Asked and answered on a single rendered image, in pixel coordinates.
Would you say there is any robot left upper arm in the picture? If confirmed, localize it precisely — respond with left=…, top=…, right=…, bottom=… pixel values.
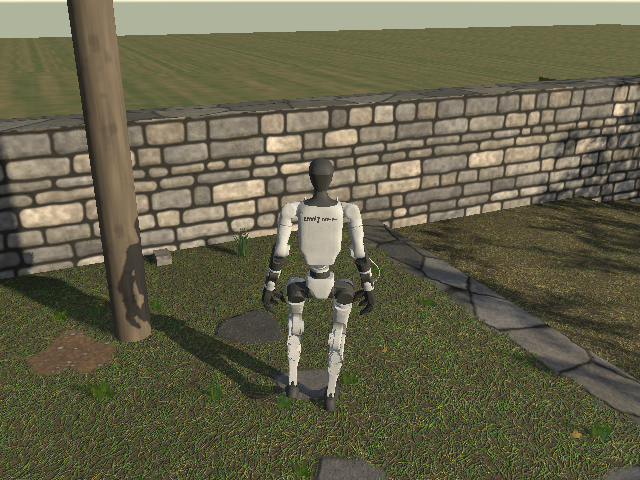
left=274, top=201, right=300, bottom=258

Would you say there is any robot right hand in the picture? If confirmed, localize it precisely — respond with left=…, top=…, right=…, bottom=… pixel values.
left=352, top=287, right=376, bottom=315

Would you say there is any robot left hand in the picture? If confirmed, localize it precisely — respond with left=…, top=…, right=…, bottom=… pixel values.
left=262, top=287, right=285, bottom=314

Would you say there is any robot left forearm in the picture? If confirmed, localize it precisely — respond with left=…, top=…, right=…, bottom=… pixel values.
left=264, top=242, right=284, bottom=291

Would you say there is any robot right upper arm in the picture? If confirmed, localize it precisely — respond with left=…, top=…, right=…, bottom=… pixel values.
left=341, top=202, right=365, bottom=259

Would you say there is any left robot foot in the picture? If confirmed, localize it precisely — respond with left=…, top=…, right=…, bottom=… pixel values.
left=285, top=382, right=299, bottom=399

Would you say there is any right robot shin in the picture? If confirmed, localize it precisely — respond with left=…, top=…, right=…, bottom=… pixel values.
left=327, top=334, right=346, bottom=398

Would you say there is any robot right forearm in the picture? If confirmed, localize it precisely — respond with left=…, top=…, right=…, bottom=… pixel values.
left=355, top=244, right=374, bottom=291

